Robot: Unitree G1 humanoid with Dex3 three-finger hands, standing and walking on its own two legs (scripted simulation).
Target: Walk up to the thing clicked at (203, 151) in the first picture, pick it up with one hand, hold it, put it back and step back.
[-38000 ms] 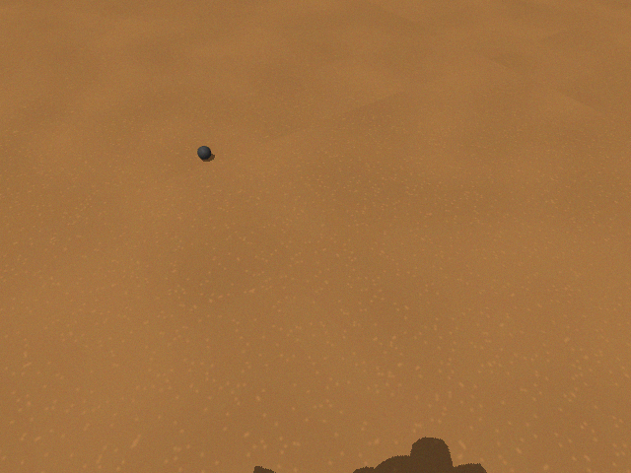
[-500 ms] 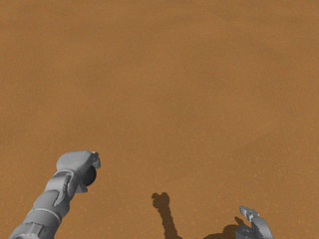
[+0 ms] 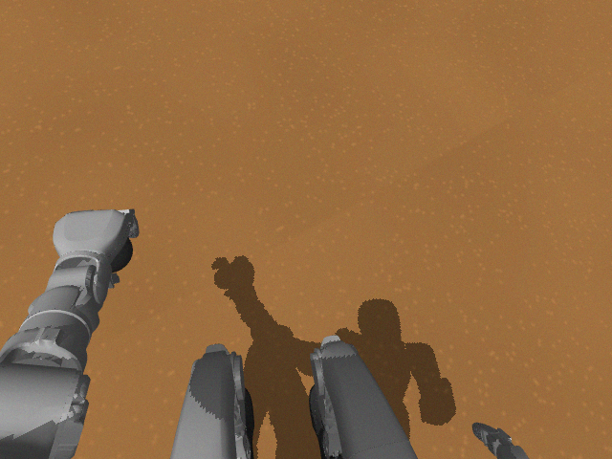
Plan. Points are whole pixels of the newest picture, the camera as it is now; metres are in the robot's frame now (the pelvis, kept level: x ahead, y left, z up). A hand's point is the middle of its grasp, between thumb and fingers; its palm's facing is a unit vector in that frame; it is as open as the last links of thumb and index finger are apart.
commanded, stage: crouch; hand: left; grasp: from above
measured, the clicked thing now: (108, 250) +0.43 +0.25 -0.13
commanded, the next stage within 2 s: lower in 1.16 s
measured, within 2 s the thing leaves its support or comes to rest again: neither
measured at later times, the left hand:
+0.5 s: hand (133, 282) +0.43 +0.27 -0.32, palm faces -0.46 -0.04 -0.89, open 8.9 cm
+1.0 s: hand (146, 282) +0.45 +0.27 -0.40, palm faces -0.46 -0.04 -0.89, open 8.8 cm
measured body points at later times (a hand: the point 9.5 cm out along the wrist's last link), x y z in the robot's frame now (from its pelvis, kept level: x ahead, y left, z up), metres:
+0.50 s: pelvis +0.00 -0.01 -0.15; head +0.23 +0.04 +0.24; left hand +0.45 +0.27 -0.27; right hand +0.06 -0.29 -0.26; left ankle +0.08 +0.09 -0.56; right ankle +0.06 -0.12 -0.56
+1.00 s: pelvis -0.02 -0.01 -0.23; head +0.23 +0.04 +0.15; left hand +0.47 +0.27 -0.35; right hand +0.01 -0.28 -0.33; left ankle +0.08 +0.09 -0.56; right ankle +0.06 -0.12 -0.56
